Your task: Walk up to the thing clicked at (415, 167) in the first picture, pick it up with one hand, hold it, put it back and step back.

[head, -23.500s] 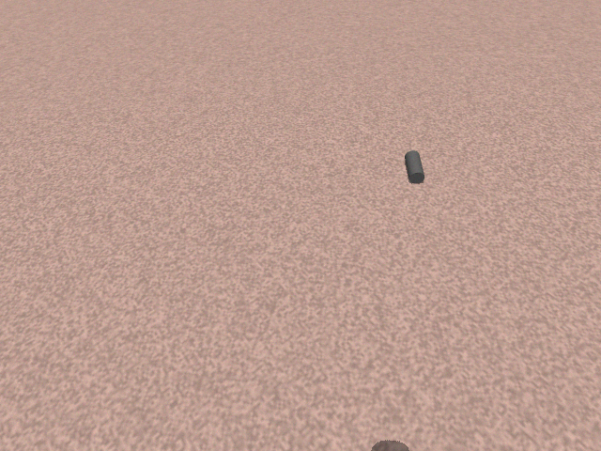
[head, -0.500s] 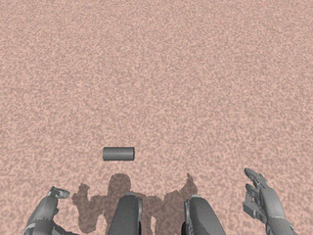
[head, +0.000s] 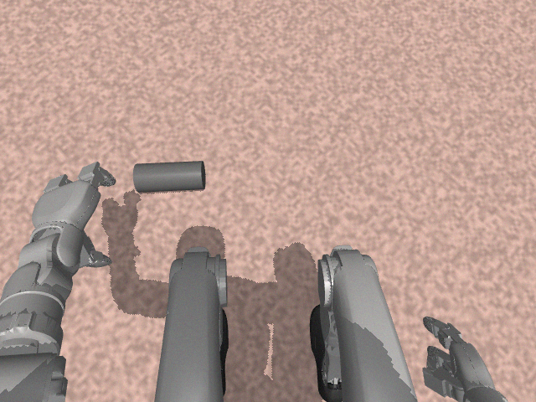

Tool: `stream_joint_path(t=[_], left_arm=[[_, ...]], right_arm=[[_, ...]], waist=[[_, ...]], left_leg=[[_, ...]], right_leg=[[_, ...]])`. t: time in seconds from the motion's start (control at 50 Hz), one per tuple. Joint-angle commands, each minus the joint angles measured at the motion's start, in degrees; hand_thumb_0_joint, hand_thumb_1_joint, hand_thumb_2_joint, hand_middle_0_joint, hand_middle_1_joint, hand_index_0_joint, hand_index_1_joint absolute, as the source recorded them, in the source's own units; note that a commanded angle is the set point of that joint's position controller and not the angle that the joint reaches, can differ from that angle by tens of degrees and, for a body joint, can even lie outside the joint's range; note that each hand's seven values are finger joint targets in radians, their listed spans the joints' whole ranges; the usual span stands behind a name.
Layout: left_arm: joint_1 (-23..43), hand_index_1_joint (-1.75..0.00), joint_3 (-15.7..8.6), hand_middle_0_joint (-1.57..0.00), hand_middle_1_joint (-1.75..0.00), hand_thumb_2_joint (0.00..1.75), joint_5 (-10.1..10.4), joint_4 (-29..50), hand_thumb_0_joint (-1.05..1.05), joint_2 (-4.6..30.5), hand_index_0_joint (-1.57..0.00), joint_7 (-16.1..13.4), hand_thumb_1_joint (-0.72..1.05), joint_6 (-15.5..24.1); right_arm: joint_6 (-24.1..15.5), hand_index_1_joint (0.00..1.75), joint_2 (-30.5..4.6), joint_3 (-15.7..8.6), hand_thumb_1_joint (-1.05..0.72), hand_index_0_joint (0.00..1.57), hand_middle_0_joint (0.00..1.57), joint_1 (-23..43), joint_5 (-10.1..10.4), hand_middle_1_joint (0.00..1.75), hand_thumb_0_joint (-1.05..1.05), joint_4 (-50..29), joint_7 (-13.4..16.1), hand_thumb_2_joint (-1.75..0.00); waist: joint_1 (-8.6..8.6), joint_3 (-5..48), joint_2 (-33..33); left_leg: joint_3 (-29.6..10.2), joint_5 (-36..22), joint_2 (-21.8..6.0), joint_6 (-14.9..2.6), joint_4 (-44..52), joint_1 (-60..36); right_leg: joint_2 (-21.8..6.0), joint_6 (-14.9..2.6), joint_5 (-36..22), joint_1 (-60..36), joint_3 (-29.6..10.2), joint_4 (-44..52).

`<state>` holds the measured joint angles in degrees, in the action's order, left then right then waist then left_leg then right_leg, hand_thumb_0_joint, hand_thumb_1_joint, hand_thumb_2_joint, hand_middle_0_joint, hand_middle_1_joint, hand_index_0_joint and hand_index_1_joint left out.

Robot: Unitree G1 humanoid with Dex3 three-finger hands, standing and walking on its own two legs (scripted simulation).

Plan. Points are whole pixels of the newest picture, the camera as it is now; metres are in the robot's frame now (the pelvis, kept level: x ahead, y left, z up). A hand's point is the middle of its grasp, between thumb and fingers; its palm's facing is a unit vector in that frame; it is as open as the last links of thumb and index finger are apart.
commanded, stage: rise first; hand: left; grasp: from above
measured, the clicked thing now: (170, 176) +0.53 +0.26 -0.40
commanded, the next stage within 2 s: none
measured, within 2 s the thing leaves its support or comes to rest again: neither
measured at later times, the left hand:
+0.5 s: hand (117, 201) +0.42 +0.30 -0.22, palm faces -0.47 -0.05 -0.88, open 14.2 cm
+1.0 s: hand (132, 191) +0.45 +0.29 -0.26, palm faces -0.46 -0.04 -0.89, open 14.1 cm
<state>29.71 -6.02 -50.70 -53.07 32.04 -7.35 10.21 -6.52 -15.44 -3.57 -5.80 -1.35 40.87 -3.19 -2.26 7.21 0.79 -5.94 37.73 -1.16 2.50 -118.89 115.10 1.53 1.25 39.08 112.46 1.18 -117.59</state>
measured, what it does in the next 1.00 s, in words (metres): lowers itself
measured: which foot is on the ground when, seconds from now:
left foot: down 0.00-1.00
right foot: down 0.00-1.00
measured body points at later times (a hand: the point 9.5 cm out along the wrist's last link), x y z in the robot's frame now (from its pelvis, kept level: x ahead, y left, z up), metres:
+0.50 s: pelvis +0.00 +0.01 -0.07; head +0.22 +0.06 +0.32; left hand +0.44 +0.30 -0.17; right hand +0.08 -0.27 -0.19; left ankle +0.09 +0.14 -0.40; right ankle +0.09 -0.12 -0.40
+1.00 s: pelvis +0.00 +0.01 -0.09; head +0.24 +0.07 +0.28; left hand +0.47 +0.29 -0.21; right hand +0.06 -0.27 -0.21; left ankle +0.09 +0.14 -0.40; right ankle +0.09 -0.12 -0.40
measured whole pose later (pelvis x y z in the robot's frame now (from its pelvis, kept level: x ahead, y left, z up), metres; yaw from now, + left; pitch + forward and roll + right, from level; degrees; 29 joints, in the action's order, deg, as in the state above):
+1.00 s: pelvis +0.00 +0.01 -0.09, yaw -4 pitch +34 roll -8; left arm 50.8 -5.7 -72.6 -79.4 41.6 -22.4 14.2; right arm -1.6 -14.6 1.5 -6.9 -7.7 43.2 -7.0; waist -10.9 3.5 -1.2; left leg -9.0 39.5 -0.2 1.8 -136.7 131.8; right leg 2.6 3.1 40.4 127.1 2.7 -132.7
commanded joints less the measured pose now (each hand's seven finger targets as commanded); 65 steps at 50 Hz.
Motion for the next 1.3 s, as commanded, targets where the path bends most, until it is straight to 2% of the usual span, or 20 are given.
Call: stream_joint_path(t=[0.0, 0.06, 0.14, 0.2, 0.28, 0.4, 0.46, 0.56, 0.76, 0.78, 0.88, 0.92, 1.0, 1.08, 1.12, 1.14, 1.16, 1.18, 1.24, 1.28], left_arm=[[15.71, -1.04, -4.05, -0.06, -1.04, 1.04, -4.42, 3.55, 0.0, 18.03, -0.05, -3.96, -0.54, 2.73], [17.18, -1.03, -4.52, -0.05, -1.03, 1.05, -6.92, 0.37, 0.0, 19.58, -0.05, -5.78, -0.55, 3.37], [21.4, -1.01, -2.93, -0.05, -1.01, 1.05, -10.38, -2.85, 0.0, 19.4, -0.05, -8.09, -0.56, 3.72], [23.39, -1.0, -3.03, -0.05, -0.99, 1.05, -12.91, -5.53, 0.0, 20.51, -0.05, -9.73, -0.56, 3.73], [28.96, -0.98, -1.83, -0.06, -0.98, 1.04, -15.25, -5.45, 0.0, 20.48, -0.05, -11.21, -0.56, 4.02], [31.48, -0.97, -1.03, -0.07, -0.97, 1.03, -18.15, -11.58, 0.0, 21.79, -0.06, -12.83, -0.55, 4.58], [32.77, -0.97, -0.94, -0.07, -0.96, 1.03, -19.66, -11.88, 0.0, 22.24, -0.07, -13.46, -0.55, 4.94], [33.49, -0.98, -0.53, -0.07, -0.98, 1.01, -21.24, -15.06, 0.0, 22.13, -0.07, -14.69, -0.54, 5.3], [36.74, -0.99, -1.25, -0.07, -0.98, 1.01, -21.64, -18.3, 0.0, 22.94, -0.07, -17.24, -0.54, 4.66], [38.61, -0.99, -1.67, -0.07, -0.99, 1.0, -21.57, -17.17, 0.0, 24.28, -0.07, -17.35, -0.53, 4.72], [37.19, -1.0, -1.9, -0.06, -1.01, 1.01, -21.12, -18.72, 0.0, 24.04, -0.07, -17.67, -0.54, 4.02], [38.02, -1.01, -1.75, -0.06, -1.02, 0.99, -21.0, -18.15, 0.0, 24.03, -0.07, -17.5, -0.53, 3.96], [37.56, -1.0, -2.39, -0.07, -1.01, 1.0, -20.82, -18.77, 0.0, 25.26, -0.07, -17.55, -0.53, 3.69], [36.16, -1.01, -1.4, -0.07, -1.03, 0.99, -21.04, -20.7, 0.0, 24.19, -0.08, -17.17, -0.52, 3.66], [36.92, -1.01, -2.71, -0.07, -1.02, 0.99, -20.85, -19.53, 0.0, 26.16, -0.08, -17.45, -0.53, 3.79], [37.42, -1.0, -2.67, -0.06, -1.02, 0.99, -20.84, -19.4, 0.0, 25.57, -0.08, -17.48, -0.52, 3.88], [36.99, -1.01, -1.83, -0.06, -1.03, 0.99, -20.68, -20.17, 0.0, 24.92, -0.08, -17.35, -0.53, 3.84], [37.71, -1.01, -1.7, -0.06, -1.03, 1.0, -21.02, -20.26, 0.0, 24.9, -0.07, -17.32, -0.53, 3.96], [37.47, -1.02, -2.0, -0.07, -1.03, 0.99, -21.32, -20.57, 0.0, 25.75, -0.08, -17.74, -0.53, 4.17], [37.71, -1.01, -1.31, -0.06, -1.02, 1.0, -21.37, -21.04, 0.0, 24.82, -0.07, -17.87, -0.54, 4.14]], right_arm=[[-0.66, 0.3, -10.97, -3.75, -0.87, 0.2, 0.2, -7.72, -0.43, 0.3, 0.0, -3.85, 0.37, -0.89], [0.7, 0.3, -11.22, -3.3, -0.88, 0.2, 0.2, -7.99, -0.68, 0.3, 0.0, -3.45, 0.09, -0.9], [2.08, 0.3, -11.83, -2.69, -0.88, 0.2, 0.2, -8.99, -1.35, 0.3, 0.0, -2.09, -0.42, -0.9], [2.96, 0.3, -12.3, -2.58, -0.89, 0.2, 0.2, -9.76, -1.73, 0.3, 0.0, -1.41, -0.68, -0.9], [3.48, 0.3, -12.53, -2.33, -0.89, 0.2, 0.2, -10.98, -2.51, 0.3, 0.0, -0.37, -1.19, -0.9], [4.03, 0.3, -12.4, -1.65, -0.9, 0.2, 0.2, -10.59, -3.74, 0.3, 0.0, 0.08, -1.82, -0.9], [4.22, 0.3, -12.18, -1.26, -0.9, 0.2, 0.2, -10.82, -4.29, 0.3, 0.0, 0.49, -2.08, -0.9], [4.48, 0.3, -12.44, -0.81, -0.9, 0.2, 0.2, -11.21, -5.04, 0.3, 0.0, 1.09, -2.41, -0.9], [4.34, 0.3, -12.48, 0.41, -0.9, 0.2, 0.2, -11.31, -6.08, 0.3, 0.0, 1.28, -3.05, -0.9], [4.26, 0.3, -12.75, 0.6, -0.9, 0.2, 0.2, -11.55, -6.12, 0.3, 0.0, 1.08, -3.16, -0.9], [4.33, 0.3, -12.47, 0.7, -0.9, 0.2, 0.2, -11.8, -6.35, 0.3, 0.0, 1.54, -3.14, -0.9], [4.22, 0.3, -12.7, 0.95, -0.9, 0.2, 0.2, -12.12, -6.6, 0.3, 0.0, 1.35, -3.28, -0.9], [4.38, 0.3, -12.88, 1.24, -0.9, 0.2, 0.2, -11.97, -6.47, 0.3, 0.0, 1.33, -3.35, -0.9], [4.52, 0.3, -12.91, 1.63, -0.9, 0.2, 0.2, -12.52, -6.63, 0.3, 0.0, 1.5, -3.51, -0.9], [4.59, 0.3, -13.15, 1.6, -0.9, 0.2, 0.2, -12.53, -6.5, 0.3, 0.0, 1.61, -3.53, -0.9], [4.57, 0.3, -13.2, 1.79, -0.9, 0.2, 0.2, -12.84, -6.82, 0.3, 0.0, 1.44, -3.63, -0.9], [4.58, 0.3, -13.22, 1.76, -0.9, 0.2, 0.2, -12.65, -6.63, 0.3, 0.0, 1.47, -3.63, -0.9], [4.59, 0.3, -13.43, 1.97, -0.9, 0.2, 0.2, -12.53, -6.8, 0.3, 0.0, 1.37, -3.73, -0.9], [4.64, 0.3, -13.39, 2.3, -0.9, 0.2, 0.2, -12.49, -6.76, 0.3, 0.0, 1.5, -3.73, -0.9], [4.57, 0.3, -13.67, 2.41, -0.9, 0.2, 0.2, -12.72, -6.84, 0.3, 0.0, 1.6, -3.86, -0.9]], waist=[[-0.91, 36.1, 2.83], [-0.62, 34.67, 3.41], [-2.38, 33.93, 8.16], [-2.88, 34.28, 9.19], [-4.26, 36.57, 12.6], [-5.64, 33.17, 10.29], [-5.42, 35.18, 11.16], [-6.43, 35.42, 10.79], [-7.67, 34.37, 13.12], [-7.91, 35.37, 13.71], [-7.47, 35.21, 12.63], [-8.45, 35.58, 13.47], [-8.12, 35.13, 13.3], [-9.09, 34.77, 12.73], [-8.0, 35.74, 13.04], [-8.94, 35.85, 13.72], [-8.61, 34.7, 13.33], [-9.47, 33.77, 13.98], [-8.9, 34.18, 15.27], [-9.69, 33.25, 13.94]], left_leg=[[5.66, -2.09, 1.49, -4.11, 10.44, -18.76], [5.31, -0.67, 1.75, -4.14, 9.52, -17.43], [3.94, -2.0, 1.62, -3.63, 8.2, -19.56], [3.68, -3.16, 1.7, -3.47, 7.09, -19.92], [3.3, -6.48, 1.59, -3.18, 5.33, -21.65], [4.06, -4.1, 1.91, -3.92, 2.34, -16.3], [4.39, -6.07, 2.04, -3.85, 1.15, -16.96], [4.21, -7.99, 1.83, -3.99, -1.07, -16.3], [3.92, -8.02, 1.43, -3.96, -2.7, -15.14], [3.75, -8.11, 1.39, -3.94, -2.9, -14.73], [4.02, -8.06, 1.36, -4.13, -3.76, -13.54], [3.71, -8.01, 1.3, -4.02, -3.89, -13.96], [3.62, -8.27, 1.25, -4.11, -4.17, -13.0], [3.6, -9.84, 1.34, -4.18, -5.16, -12.39], [3.61, -10.22, 1.28, -4.14, -5.1, -12.53], [3.45, -10.17, 1.33, -3.98, -5.14, -12.46], [3.33, -9.67, 1.17, -4.0, -4.9, -12.75], [3.21, -9.01, 1.26, -3.94, -4.81, -12.17], [3.42, -10.14, 1.31, -3.81, -5.36, -12.75], [3.11, -10.03, 1.21, -3.87, -5.56, -12.38]], right_leg=[[1.25, -2.67, -2.04, -17.98, 2.6, 14.54], [1.47, -2.97, -0.36, -14.65, 3.54, 12.58], [1.17, -3.41, -3.13, -8.88, 5.28, 8.38], [1.19, -3.63, -4.51, -6.67, 5.83, 6.5], [0.99, -3.7, -7.93, -5.01, 6.21, 4.13], [1.19, -3.47, -5.94, -3.72, 6.14, 3.71], [1.33, -3.47, -7.54, -4.39, 6.3, 2.78], [1.58, -3.21, -9.86, -3.85, 6.63, 1.18], [1.77, -3.22, -10.59, -1.96, 7.24, -0.72], [1.75, -3.19, -10.63, -2.02, 7.39, -1.17], [1.97, -3.04, -10.95, -2.98, 7.11, -0.97], [1.89, -3.05, -10.97, -2.83, 7.44, -1.43], [1.99, -3.02, -11.38, -3.11, 7.46, -1.69], [2.12, -2.82, -13.23, -4.29, 7.45, -2.01], [2.14, -2.89, -13.4, -4.6, 7.49, -2.18], [2.07, -2.9, -13.27, -4.44, 7.71, -2.67], [2.16, -3.03, -12.9, -3.33, 7.77, -2.44], [2.1, -3.08, -12.24, -2.61, 8.05, -2.73], [2.22, -3.13, -13.39, -3.2, 7.79, -2.98], [2.24, -3.02, -13.39, -2.71, 8.09, -3.02]])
